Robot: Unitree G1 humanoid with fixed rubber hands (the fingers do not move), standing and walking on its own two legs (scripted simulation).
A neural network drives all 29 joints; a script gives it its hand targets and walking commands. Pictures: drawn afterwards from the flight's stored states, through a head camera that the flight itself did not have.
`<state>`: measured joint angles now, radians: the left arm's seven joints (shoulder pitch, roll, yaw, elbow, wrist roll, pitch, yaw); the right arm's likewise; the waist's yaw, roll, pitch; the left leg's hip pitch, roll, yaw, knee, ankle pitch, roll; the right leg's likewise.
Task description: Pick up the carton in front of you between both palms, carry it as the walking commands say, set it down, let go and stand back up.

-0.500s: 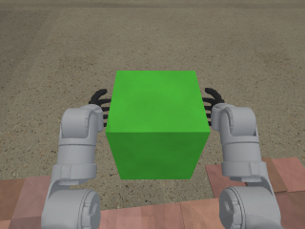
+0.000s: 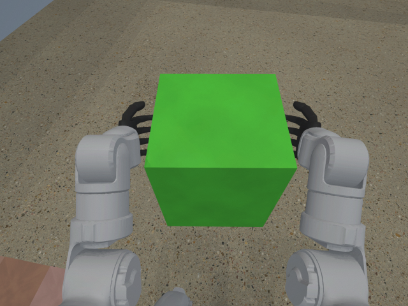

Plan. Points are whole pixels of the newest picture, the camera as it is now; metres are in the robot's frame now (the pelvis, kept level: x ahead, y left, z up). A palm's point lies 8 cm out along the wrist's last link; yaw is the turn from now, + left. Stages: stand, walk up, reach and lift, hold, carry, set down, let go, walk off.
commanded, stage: carry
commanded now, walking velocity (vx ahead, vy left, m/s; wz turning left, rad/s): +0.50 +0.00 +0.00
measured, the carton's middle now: (216, 157) +0.41 +0.06 +0.06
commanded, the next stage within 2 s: none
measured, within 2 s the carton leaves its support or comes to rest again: neither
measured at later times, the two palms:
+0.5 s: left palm (200, 75) +0.74 +0.15 +0.01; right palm (302, 90) +0.72 -0.15 +0.02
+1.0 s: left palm (198, 11) +1.01 +0.21 +0.07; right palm (284, 19) +1.02 -0.09 +0.07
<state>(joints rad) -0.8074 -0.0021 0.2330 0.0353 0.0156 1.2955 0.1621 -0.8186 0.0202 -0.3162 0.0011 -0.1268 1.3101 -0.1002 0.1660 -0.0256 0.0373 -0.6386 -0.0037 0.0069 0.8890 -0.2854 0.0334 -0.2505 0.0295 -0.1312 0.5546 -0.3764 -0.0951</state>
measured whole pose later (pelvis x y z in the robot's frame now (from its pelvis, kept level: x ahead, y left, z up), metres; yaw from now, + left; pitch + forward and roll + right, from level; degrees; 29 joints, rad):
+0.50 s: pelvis +0.38 +0.04 -0.04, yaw -1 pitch +6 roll -1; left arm -0.54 -0.08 0.23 -0.02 0.10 1.16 0.13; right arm -0.58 0.03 -0.20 0.07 -0.02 1.11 -0.14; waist -0.11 0.00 0.09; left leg -0.18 -0.07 0.09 0.50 -0.42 0.11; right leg -0.77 -0.02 -0.06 0.77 -0.10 -0.05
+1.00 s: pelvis +0.73 +0.05 -0.03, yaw +1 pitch +4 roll +1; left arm -0.28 -0.16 0.18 -0.22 0.12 1.20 0.07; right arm -0.26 0.15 -0.17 -0.25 -0.14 1.19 -0.09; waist 0.02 -0.01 -0.13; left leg -0.47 0.02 0.16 0.44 -0.07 -0.01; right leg -0.02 -0.03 -0.11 0.32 -0.36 -0.01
